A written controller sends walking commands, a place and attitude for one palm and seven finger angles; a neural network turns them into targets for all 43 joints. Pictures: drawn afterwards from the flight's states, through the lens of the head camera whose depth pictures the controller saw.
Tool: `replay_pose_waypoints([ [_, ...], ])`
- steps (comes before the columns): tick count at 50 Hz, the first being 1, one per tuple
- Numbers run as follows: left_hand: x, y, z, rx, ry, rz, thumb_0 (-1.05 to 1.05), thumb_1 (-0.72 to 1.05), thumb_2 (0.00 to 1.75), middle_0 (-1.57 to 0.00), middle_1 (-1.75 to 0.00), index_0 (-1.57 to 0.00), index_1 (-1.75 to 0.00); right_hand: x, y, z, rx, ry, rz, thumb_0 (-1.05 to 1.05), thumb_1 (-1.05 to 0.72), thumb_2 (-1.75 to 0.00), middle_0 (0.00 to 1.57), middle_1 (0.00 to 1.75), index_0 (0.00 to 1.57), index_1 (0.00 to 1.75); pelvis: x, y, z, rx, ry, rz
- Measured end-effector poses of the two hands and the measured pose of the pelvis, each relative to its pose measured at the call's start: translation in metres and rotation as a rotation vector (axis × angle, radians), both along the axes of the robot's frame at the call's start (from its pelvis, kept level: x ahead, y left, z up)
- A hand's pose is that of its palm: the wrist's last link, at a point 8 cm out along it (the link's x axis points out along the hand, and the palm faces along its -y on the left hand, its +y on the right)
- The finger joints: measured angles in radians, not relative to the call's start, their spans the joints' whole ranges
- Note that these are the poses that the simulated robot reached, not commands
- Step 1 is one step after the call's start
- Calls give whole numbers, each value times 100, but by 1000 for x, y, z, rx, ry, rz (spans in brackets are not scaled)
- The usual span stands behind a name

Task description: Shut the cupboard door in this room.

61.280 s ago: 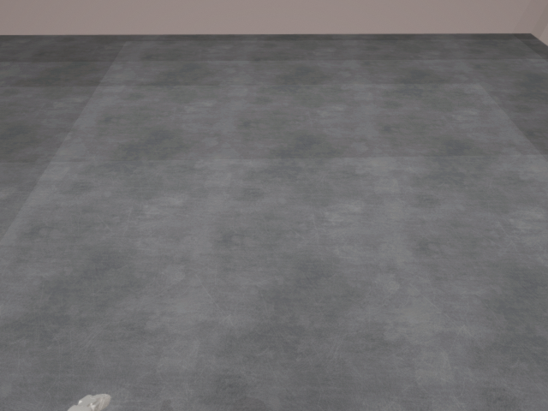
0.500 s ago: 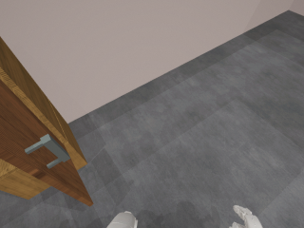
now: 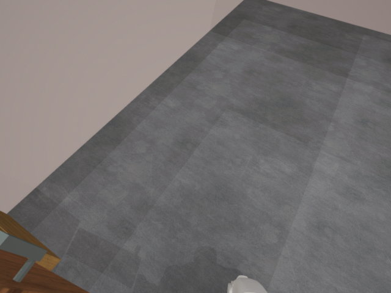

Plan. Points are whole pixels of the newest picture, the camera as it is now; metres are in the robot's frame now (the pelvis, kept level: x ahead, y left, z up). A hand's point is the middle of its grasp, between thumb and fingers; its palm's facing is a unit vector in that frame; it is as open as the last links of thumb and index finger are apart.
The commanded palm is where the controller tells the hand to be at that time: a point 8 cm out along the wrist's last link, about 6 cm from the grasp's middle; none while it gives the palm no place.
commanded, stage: walk around to get in front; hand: left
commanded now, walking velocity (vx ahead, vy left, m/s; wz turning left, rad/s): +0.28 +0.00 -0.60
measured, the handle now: (12, 259) +0.16 +0.33 +0.02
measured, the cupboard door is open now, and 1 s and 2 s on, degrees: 99 99 99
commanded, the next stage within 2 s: none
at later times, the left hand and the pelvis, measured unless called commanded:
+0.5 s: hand (134, 267) +0.18 +0.16 -0.17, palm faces -0.16 -0.96 -0.22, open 7.4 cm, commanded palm none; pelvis +0.14 -0.03 -0.01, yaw -15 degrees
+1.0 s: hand (226, 145) +0.56 -0.07 -0.17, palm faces -0.52 -0.82 -0.23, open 7.4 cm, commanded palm none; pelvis +0.33 -0.16 -0.02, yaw -29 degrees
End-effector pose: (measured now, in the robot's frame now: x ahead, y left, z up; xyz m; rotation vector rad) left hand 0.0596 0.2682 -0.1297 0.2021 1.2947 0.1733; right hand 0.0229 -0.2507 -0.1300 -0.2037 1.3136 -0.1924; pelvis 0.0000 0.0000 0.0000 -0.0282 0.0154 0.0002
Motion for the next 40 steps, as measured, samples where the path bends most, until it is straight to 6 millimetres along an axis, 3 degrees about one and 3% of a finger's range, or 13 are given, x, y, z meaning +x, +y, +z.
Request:
replay_pose_waypoints([
  [5,57,-41,-9,3,-92,-120,1,91,90,-20,-30,-21,-31,-39,-31,-27,23,92,-106,1,-90,-90,20,29,20,30,15,-25,-20,18,2,-70],
  [7,71,-55,-8,2,-127,-133,1,90,90,-20,-30,-21,-31,-40,-40,-32,26,117,-126,1,-91,-90,20,29,20,30,20,-32,-21,15,-8,-82],
  [9,78,-66,-3,-2,-132,-142,1,90,90,-20,-30,-21,-31,-29,-46,-29,30,101,-137,1,-91,-90,20,29,20,30,27,-37,-17,19,-12,-100],
  [17,95,-84,7,-23,-59,-186,1,90,90,-21,-30,-21,-30,71,-53,-4,46,-138,-148,1,-91,-90,20,29,20,30,70,-45,1,42,-1,-184],
  [25,128,-60,-9,-23,44,-169,1,90,90,-21,-30,-21,-30,189,-41,9,23,-310,-112,1,-91,-90,20,29,20,30,138,-34,-7,29,6,-258],
  [28,158,-49,-21,-16,83,-196,1,90,90,-21,-30,-21,-30,213,-39,10,-9,-361,-133,1,-91,-90,20,29,20,30,165,-30,-15,29,-1,-310],
  [31,204,-53,-15,-12,84,-257,1,90,90,-20,-30,-20,-30,208,-38,14,-11,-336,-209,1,-91,-90,20,29,20,30,191,-34,-8,27,-3,-355],
  [34,261,-70,-5,-18,33,-322,1,91,90,-20,-30,-20,-30,188,-35,12,0,-247,-299,1,-91,-90,20,29,20,30,216,-43,1,27,6,-391],
  [37,321,-98,2,-27,-30,-391,1,91,90,-20,-30,-20,-30,159,-36,7,4,-133,-403,0,-92,-90,21,29,20,30,240,-55,4,31,14,-425],
  [40,381,-140,5,-44,-87,-470,1,91,90,-20,-30,-20,-30,129,-35,2,27,-4,-486,0,-93,-90,20,29,20,30,263,-72,3,36,17,-454],
])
